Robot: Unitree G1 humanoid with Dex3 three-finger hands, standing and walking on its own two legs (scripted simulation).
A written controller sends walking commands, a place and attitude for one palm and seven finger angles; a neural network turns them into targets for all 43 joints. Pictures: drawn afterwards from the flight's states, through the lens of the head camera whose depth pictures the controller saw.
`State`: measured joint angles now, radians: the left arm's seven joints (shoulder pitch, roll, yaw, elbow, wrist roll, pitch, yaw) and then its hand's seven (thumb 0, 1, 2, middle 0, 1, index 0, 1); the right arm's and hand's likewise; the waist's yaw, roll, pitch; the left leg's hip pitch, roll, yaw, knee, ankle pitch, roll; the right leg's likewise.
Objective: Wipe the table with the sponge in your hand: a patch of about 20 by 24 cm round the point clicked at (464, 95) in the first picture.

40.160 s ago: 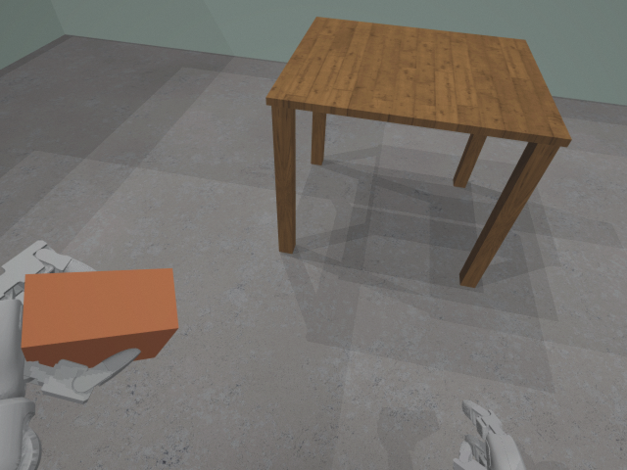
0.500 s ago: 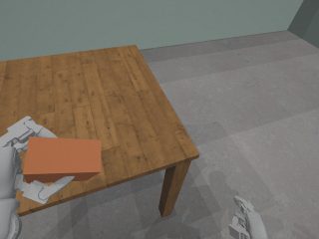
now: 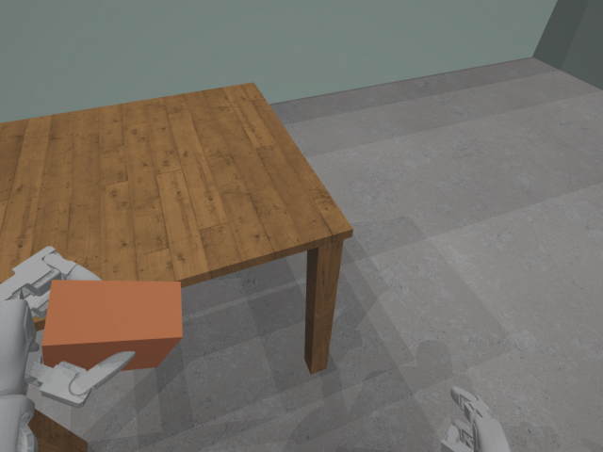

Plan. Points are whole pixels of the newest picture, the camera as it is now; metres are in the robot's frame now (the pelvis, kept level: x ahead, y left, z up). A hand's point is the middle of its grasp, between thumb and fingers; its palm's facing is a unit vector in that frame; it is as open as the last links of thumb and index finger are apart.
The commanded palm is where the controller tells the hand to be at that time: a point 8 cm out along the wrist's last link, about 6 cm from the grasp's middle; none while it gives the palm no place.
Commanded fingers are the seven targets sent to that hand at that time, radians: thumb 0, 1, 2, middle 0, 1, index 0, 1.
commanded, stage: stop stepping back and stand still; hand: left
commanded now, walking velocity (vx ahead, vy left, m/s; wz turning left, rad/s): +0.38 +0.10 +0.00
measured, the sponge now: (131, 329) +0.22 +0.20 +0.12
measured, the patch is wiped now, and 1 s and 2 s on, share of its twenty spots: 1.00 1.00 1.00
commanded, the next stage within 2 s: stand and wait in 1.28 s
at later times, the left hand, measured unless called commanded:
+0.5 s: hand out of the picture +0.09 +0.22 +0.15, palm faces +0.38 -0.86 -0.34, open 9.8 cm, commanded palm +0.03 +0.27 +0.18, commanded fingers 0.00 0.10 1.30 -1.20 -1.60 -1.20 -1.60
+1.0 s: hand out of the picture +0.08 +0.18 +0.15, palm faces +0.31 -0.88 -0.37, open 9.8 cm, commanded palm +0.04 +0.24 +0.18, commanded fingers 0.00 0.10 1.30 -1.20 -1.60 -1.20 -1.60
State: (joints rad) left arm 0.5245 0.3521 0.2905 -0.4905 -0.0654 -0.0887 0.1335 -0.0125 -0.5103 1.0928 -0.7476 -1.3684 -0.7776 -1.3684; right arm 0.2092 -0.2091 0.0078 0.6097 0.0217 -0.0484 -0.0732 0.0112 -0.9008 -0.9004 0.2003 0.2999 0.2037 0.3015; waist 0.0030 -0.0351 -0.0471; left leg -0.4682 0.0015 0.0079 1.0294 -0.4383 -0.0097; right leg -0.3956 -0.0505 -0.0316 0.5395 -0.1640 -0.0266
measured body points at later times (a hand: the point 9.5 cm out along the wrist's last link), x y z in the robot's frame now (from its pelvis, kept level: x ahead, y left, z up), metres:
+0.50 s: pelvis -0.11 -0.01 -0.01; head -0.13 -0.03 +0.44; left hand +0.07 +0.26 +0.17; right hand +0.04 -0.23 -0.12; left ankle -0.13 +0.12 -0.67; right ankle -0.04 -0.10 -0.73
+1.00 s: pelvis -0.12 -0.04 +0.00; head -0.11 -0.04 +0.45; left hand +0.06 +0.22 +0.18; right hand +0.04 -0.28 -0.09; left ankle -0.09 +0.09 -0.71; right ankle -0.11 -0.14 -0.73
